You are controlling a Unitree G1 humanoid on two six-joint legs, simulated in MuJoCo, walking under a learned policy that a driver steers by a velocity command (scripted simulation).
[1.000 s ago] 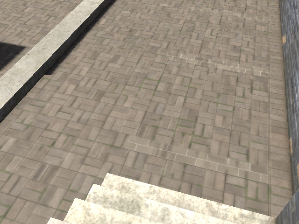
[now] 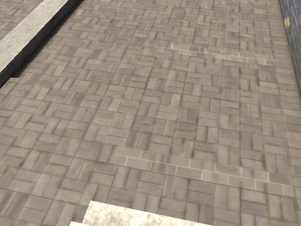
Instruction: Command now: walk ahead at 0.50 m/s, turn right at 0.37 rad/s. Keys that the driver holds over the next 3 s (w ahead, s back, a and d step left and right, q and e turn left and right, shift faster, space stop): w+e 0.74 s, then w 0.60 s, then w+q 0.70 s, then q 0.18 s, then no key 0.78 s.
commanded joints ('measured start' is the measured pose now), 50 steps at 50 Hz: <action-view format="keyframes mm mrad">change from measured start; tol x64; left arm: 1 -130 72 20 -198 -56 -26 16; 50 -148 60 -39 -287 2 24 -44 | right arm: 1 336 -118 -25 116 -22 15 -4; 50 247 -112 49 65 17 -124 -81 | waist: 1 -108 -12 19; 50 30 -24 121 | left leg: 1 480 428 -366 88 358 335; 6 -521 151 23 115 259 185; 19 -235 195 20 885 440 62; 22 -916 -43 4 1800 -717 -17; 31 -25 70 -105 447 876 -32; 37 41 66 -99 -203 451 7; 40 860 329 -123 448 1574 345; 43 484 431 -504 146 371 336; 50 -462 129 -179 87 58 209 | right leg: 1 -868 -139 127 103 256 -33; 9 -249 -285 65 -1151 1365 25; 18 -73 -246 -41 -1615 895 14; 22 1267 -423 171 -1197 1697 -294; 28 -468 -250 30 -1358 673 -179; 40 -670 42 80 293 -91 80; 50 -493 -239 18 -438 1106 72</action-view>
